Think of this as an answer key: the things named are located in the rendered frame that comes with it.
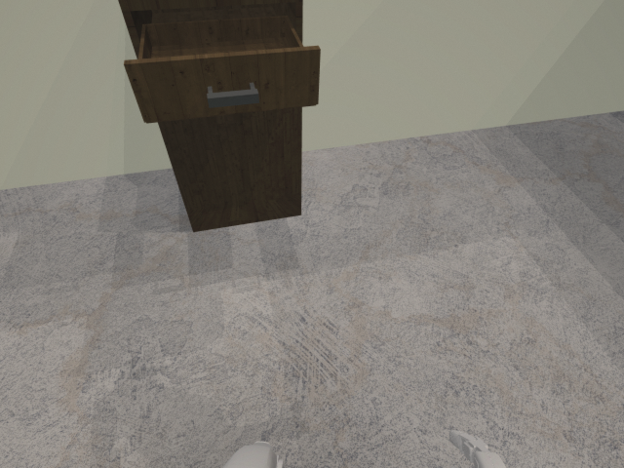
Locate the cabinet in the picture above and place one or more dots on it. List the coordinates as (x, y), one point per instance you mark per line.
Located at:
(230, 169)

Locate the left robot thigh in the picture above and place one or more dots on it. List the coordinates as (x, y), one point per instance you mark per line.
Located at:
(254, 456)

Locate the robot right hand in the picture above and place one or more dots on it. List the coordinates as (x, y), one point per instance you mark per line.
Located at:
(475, 450)

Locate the drawer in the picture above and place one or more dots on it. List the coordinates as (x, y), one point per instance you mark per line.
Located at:
(178, 61)

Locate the handle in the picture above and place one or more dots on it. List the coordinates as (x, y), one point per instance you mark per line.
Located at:
(233, 97)

